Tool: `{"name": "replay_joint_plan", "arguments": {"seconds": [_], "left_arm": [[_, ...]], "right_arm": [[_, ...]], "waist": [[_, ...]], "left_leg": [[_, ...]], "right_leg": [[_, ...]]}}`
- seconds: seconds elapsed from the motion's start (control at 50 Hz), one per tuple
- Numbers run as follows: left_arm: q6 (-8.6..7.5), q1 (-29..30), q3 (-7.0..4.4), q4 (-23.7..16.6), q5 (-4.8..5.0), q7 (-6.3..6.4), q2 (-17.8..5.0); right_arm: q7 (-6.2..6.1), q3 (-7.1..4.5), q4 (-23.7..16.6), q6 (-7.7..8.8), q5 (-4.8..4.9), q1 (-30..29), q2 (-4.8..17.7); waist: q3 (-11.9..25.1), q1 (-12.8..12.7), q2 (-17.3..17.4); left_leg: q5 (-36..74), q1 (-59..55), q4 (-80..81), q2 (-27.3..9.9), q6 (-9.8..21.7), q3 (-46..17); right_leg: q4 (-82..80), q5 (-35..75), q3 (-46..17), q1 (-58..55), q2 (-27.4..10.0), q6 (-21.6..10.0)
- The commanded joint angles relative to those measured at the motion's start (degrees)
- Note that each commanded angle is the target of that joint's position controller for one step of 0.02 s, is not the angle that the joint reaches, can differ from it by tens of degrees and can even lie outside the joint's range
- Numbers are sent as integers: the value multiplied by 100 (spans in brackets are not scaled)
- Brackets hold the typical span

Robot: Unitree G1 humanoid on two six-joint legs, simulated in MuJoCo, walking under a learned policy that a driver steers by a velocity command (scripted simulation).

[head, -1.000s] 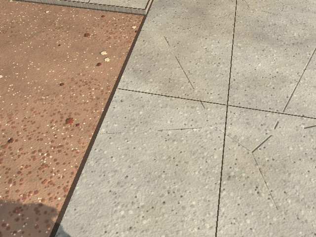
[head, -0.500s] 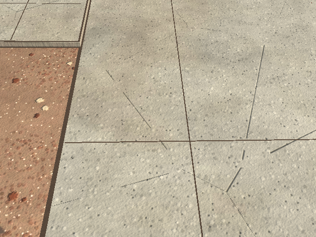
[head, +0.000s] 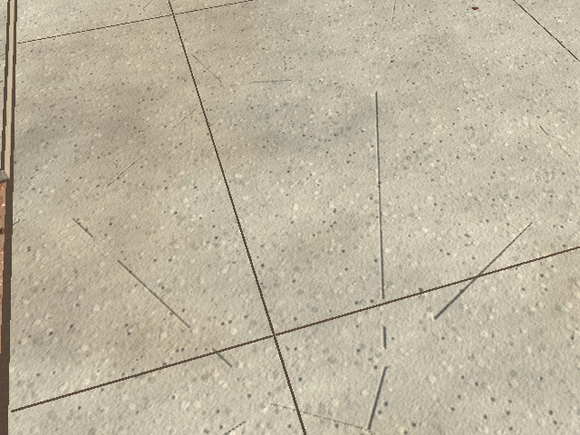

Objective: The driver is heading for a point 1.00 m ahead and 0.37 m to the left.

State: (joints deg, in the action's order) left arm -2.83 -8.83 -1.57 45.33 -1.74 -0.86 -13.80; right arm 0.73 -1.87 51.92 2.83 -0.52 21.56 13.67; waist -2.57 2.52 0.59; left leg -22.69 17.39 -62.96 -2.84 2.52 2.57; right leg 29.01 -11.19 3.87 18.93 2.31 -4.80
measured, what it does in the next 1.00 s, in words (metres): walks ahead, turning left: left foot, then right foot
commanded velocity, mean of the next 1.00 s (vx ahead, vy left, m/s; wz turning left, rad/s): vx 0.50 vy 0.00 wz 0.42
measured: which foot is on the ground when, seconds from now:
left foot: up 0.00-0.42, down 0.44-0.96, up 0.98-1.00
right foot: down 0.00-0.42, up 0.44-0.92, down 0.94-1.00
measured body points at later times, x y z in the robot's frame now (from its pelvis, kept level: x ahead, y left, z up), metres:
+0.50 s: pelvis +0.27 +0.05 -0.02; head +0.30 +0.06 +0.43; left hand +0.22 +0.30 -0.16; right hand +0.47 -0.17 -0.13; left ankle +0.34 +0.11 -0.74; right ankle +0.09 -0.08 -0.65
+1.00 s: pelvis +0.54 +0.09 -0.01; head +0.57 +0.09 +0.44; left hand +0.61 +0.40 -0.09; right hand +0.68 -0.17 -0.14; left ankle +0.35 +0.11 -0.69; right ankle +0.67 +0.04 -0.74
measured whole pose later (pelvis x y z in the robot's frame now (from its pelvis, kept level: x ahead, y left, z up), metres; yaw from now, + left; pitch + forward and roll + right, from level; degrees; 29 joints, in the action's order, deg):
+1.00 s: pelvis +0.54 +0.09 -0.01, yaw +30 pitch +1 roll +0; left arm -4.3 -3.6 -0.7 40.7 -2.6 0.3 -15.0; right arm 0.1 -4.7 49.2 2.1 -0.3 23.1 17.5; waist -2.0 4.5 0.6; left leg -28.4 8.6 -47.7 7.7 5.1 -10.0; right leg 32.6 -7.8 0.5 25.3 0.5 -1.2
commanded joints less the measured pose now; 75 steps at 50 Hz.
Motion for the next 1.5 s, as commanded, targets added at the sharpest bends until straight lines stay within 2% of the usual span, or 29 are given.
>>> {"name": "replay_joint_plan", "arguments": {"seconds": [0.02, 0.12, 0.32, 0.38, 0.42, 0.44, 0.46, 0.48, 0.5, 0.54, 0.58, 0.64, 0.84, 0.88, 0.92, 0.94, 0.96, 0.98, 1.0, 1.02, 1.06, 1.1, 1.16, 1.3, 1.38, 1.42, 1.46, 1.48, 1.5], "left_arm": [[-106, -644, -171, 67, 95, 63, -570], [-282, -1018, -207, 359, 86, 89, -656], [-298, -1616, -151, 822, 58, 215, -671], [-234, -1514, -185, 868, 23, 280, -883], [-132, -1423, -225, 831, 1, 297, -1033], [-131, -1290, -215, 697, 30, 284, -1025], [-186, -1541, -97, 336, 129, 157, -424], [-249, -1021, -181, 176, 65, 126, -777], [-320, -633, -150, 17, 81, 95, -714], [-336, -608, -136, 40, 53, 100, -655], [-104, -794, -117, 40, -97, 78, -565], [68, -574, -90, -109, -112, 30, -454], [-24, 1276, -21, -823, 14, -29, -548], [-75, 1062, -49, -834, 30, -18, -677], [-142, 168, -139, -589, 42, 50, -888], [-223, -568, -217, -408, -11, 117, -1074], [-254, -1510, -319, -380, -142, 224, -1527], [-160, -1298, -421, -410, -172, 231, -1966], [-89, -932, -360, -460, -86, 199, -1442], [-79, -608, -240, -539, -35, 174, -928], [-118, -473, -160, -449, -32, 165, -665], [-220, -645, -163, -302, 23, 147, -667], [-324, -839, -212, -170, 81, 99, -729], [-296, -1135, -259, 83, 68, 98, -799], [-204, -1441, -310, 266, 64, 153, -975], [-125, -1572, -318, 381, 55, 178, -1101], [-36, -1552, -301, 416, 74, 186, -1183], [-38, -1536, -231, 280, 73, 169, -1013], [-60, -1972, -28, -57, 138, 22, -198]], "right_arm": [[31, -130, -311, -6, -101, 113, 538], [151, -153, -377, -172, -96, -426, 378], [251, -25, -963, -102, -132, -2056, 242], [210, -83, -926, -107, -146, -1674, 361], [157, -222, -609, -63, -189, -529, 595], [93, -378, -360, -39, -266, 396, 953], [4, -589, -407, -82, -247, 518, 1673], [32, -588, -416, -138, 5, 443, 1647], [-6, -560, -402, -156, 44, 95, 1502], [-43, -421, -430, -131, 26, -390, 947], [-61, -349, -459, -57, 62, -577, 781], [-41, -406, -429, 48, 58, -384, 1011], [-87, -463, -411, -13, -33, 455, 1134], [-130, -485, -504, -8, -57, 272, 1219], [-119, -507, -622, 23, -65, -78, 1327], [-70, -476, -634, 68, -14, -142, 1235], [-32, -340, -817, 124, 51, -80, 770], [-33, -279, -1004, 101, 163, 560, 476], [-92, -317, -764, -12, -30, 530, 925], [-40, -335, -746, -43, -74, 154, 974], [64, -313, -802, -109, -129, -167, 809], [156, -292, -834, -229, -161, -183, 727], [242, -252, -1034, -300, -149, -635, 633], [393, -86, -1493, -254, -133, -1952, 385], [418, -73, -1682, -256, -187, -2362, 443], [351, -103, -1645, -249, -237, -2171, 487], [247, -222, -1223, -158, -294, -870, 654], [149, -351, -925, -114, -358, 113, 992], [58, -456, -949, -103, -297, 124, 1598]], "waist": [[328, -158, -480], [-60, -176, -402], [-434, -538, -337], [-57, -289, -547], [623, 205, -554], [1113, 662, -234], [1657, 360, 1155], [1954, 450, 681], [1110, 305, 325], [238, -128, -275], [240, -400, -112], [229, -413, 30], [69, 297, 340], [101, 111, 412], [373, -346, 397], [772, -736, 39], [1684, -1042, -683], [1929, -530, -2035], [1273, -376, -1065], [651, -383, -393], [222, -294, -479], [225, -235, -746], [197, -232, -637], [-144, -458, -577], [-243, -543, -551], [-56, -422, -633], [687, 178, -491], [1327, 571, -30], [2010, 160, 1454]], "left_leg": [[457, 1390, -63, -354, -8, -349], [1260, 1872, 338, -274, -124, -489], [2182, 1953, 2605, 13, 178, 243], [1358, 1237, 2790, 482, 529, 615], [1023, -116, 3155, 848, 841, 620], [942, -1551, 3486, 404, 1164, -157], [1059, -3325, 3714, -1353, 2066, -3063], [1442, -3563, 4460, -1677, 2354, -4570], [1586, -2944, 4555, -1543, 2149, -3612], [2428, -1521, 4796, -1035, 1644, -2585], [2913, -854, 4948, -640, 1477, -2016], [3028, -554, 5084, -372, 1446, -1752], [3275, -1531, 4615, -344, 1056, -2195], [3410, -1484, 4364, -424, 893, -2396], [3916, -1097, 3676, -288, 667, -2449], [3799, -762, 2618, 99, 518, -2162], [2354, -124, 973, 487, 368, -1595], [-1067, 1560, -185, 1276, 242, -994], [-688, 2016, -763, 659, 286, -999], [-114, 1959, -717, 453, 258, -941], [334, 1716, -350, 147, 134, -801], [517, 1595, -323, 90, 46, -687], [912, 2024, -230, -9, -35, -628], [2113, 1993, 1720, -81, -50, -100], [1615, 1684, 2507, 65, 244, 302], [985, 1091, 2759, 414, 472, 475], [1003, -564, 3350, 833, 773, 466], [701, -2126, 3554, 187, 1009, -446], [745, -4000, 3913, -1846, 1735, -3489]], "right_leg": [[-1658, 1480, -1607, -1439, -1484, -698], [-2260, 1441, -853, -1250, -1442, -657], [-2003, 2928, 340, -2278, -1528, -317], [-890, 5435, 624, -2736, -1606, -186], [968, 5753, 774, -2479, -1581, -128], [2522, 4357, 826, -1403, -1421, 9], [4862, -284, 824, 1050, -343, 341], [5630, -1726, -469, 1964, 74, 349], [5407, -1182, -739, 2390, -358, 305], [4400, -738, -653, 1905, -724, 366], [3853, -728, -637, 1299, -819, 546], [3177, -418, -445, 1317, -812, 741], [767, 829, -465, 1654, -446, 766], [358, 567, -571, 1082, -358, 644], [-27, 165, -496, -296, -120, 463], [-397, 215, -660, -1376, -327, 295], [-628, -1107, -2031, -2667, -1719, 5], [-1447, -1618, -4652, -3435, -2846, -572], [-1416, -2242, -4635, -2801, -2734, -630], [-1473, -1958, -3676, -2110, -2432, -513], [-1662, -433, -2218, -1413, -1911, -302], [-1747, 566, -1511, -1256, -1707, -250], [-1913, 1272, -933, -1405, -1756, -360], [-2032, 1744, 275, -1528, -1581, -261], [-1709, 2509, 605, -2073, -1782, -152], [-1007, 4217, 775, -2279, -1827, -109], [798, 4839, 988, -1990, -1730, -26], [2305, 3260, 1022, -876, -1567, 98], [4318, -2029, 878, 1577, -612, 412]]}}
